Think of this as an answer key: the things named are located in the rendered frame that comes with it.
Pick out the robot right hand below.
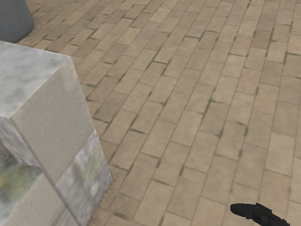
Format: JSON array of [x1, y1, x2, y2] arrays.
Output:
[[230, 202, 290, 226]]

